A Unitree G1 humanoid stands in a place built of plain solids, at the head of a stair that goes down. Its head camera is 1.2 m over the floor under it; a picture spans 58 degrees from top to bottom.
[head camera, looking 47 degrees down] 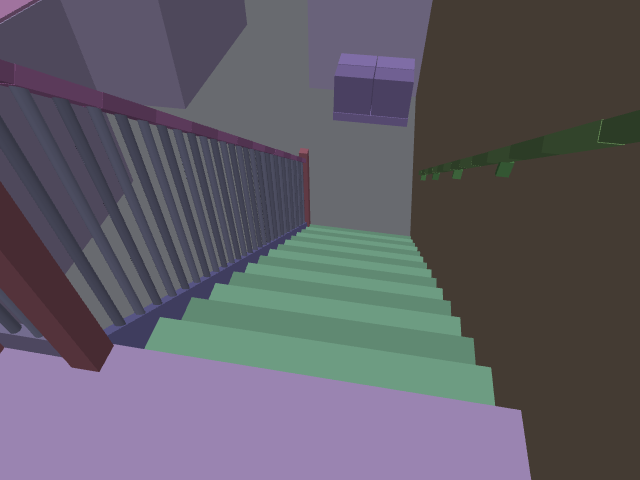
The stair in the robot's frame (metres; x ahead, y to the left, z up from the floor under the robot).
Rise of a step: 0.18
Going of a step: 0.22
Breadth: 1.20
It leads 10 degrees to the right of straight ahead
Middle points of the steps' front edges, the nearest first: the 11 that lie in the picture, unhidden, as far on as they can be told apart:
0.57 0.04 0.00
0.79 0.01 -0.18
1.00 -0.03 -0.35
1.22 -0.07 -0.53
1.43 -0.10 -0.70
1.65 -0.14 -0.88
1.86 -0.18 -1.06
2.07 -0.21 -1.23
2.29 -0.25 -1.41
2.50 -0.29 -1.58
2.72 -0.32 -1.76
